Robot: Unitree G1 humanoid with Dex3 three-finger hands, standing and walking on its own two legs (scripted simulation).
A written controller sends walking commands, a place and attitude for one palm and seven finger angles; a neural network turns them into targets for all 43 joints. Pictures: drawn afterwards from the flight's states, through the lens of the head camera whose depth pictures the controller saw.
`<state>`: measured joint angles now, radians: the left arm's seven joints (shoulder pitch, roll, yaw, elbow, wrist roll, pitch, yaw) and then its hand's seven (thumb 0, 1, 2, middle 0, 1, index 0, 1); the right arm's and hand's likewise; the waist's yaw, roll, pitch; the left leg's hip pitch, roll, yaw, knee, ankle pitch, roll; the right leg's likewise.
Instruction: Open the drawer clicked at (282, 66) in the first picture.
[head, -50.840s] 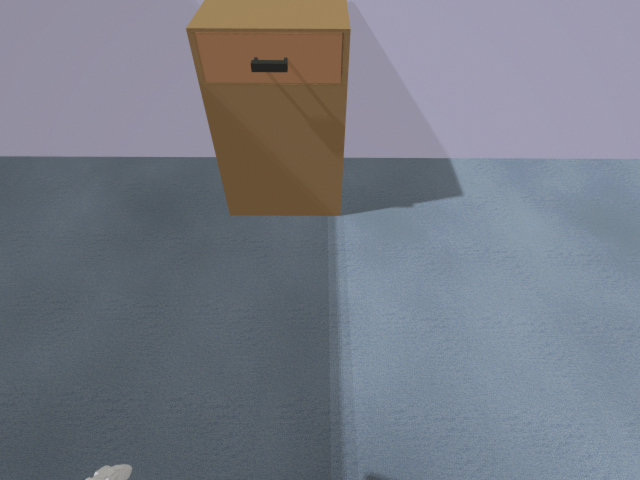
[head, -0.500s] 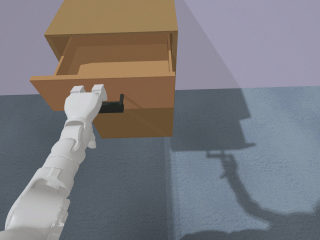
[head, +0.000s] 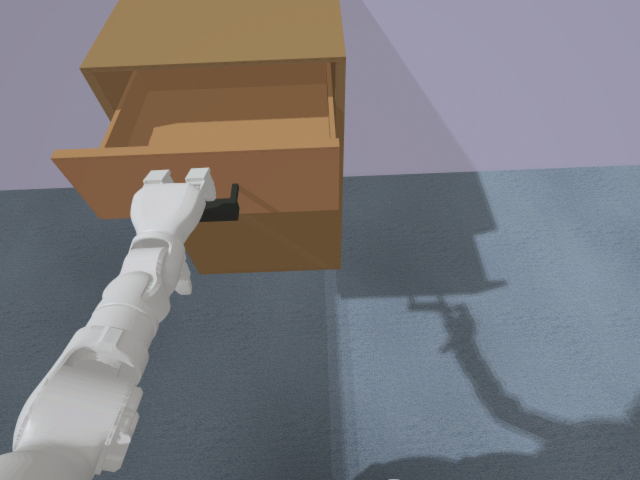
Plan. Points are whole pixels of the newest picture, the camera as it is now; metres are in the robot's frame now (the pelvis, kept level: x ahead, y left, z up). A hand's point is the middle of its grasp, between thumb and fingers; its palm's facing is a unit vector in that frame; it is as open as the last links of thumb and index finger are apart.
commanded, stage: re-aim the fingers above the handle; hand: left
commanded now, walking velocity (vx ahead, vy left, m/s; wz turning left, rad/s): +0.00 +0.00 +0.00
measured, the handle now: (205, 200) +0.55 +0.20 -0.04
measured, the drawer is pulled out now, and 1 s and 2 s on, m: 0.24 0.24 0.24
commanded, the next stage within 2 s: lower the fingers behind the handle in 1.70 s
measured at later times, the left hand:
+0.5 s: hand (179, 238) +0.43 +0.20 +0.03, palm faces -0.01 -0.01 -1.00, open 13.8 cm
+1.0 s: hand (189, 231) +0.45 +0.20 +0.01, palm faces -0.04 -0.02 -1.00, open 13.8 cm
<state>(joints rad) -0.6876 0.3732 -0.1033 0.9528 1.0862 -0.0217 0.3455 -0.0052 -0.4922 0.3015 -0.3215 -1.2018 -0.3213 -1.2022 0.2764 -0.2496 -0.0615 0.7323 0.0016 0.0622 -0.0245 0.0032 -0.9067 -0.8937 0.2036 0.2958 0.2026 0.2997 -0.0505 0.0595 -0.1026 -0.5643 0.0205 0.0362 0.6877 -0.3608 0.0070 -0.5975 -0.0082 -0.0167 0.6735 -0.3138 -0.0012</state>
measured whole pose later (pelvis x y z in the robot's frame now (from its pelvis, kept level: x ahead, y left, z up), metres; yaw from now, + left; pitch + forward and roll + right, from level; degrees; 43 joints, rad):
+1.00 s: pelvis +0.00 +0.01 +0.00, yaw +0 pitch +16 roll -1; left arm -0.69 0.38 -0.09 0.95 1.11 -0.08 0.36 -0.01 -0.49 0.30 -0.32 -1.20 -0.32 -1.20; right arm 0.33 -0.26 -0.08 0.75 -0.01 0.05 -0.02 0.00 -0.91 -0.89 0.20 0.30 0.20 0.30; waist -0.06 0.05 -0.11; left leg -0.61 0.02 0.04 0.72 -0.38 0.02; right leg -0.64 -0.01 -0.01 0.70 -0.32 0.01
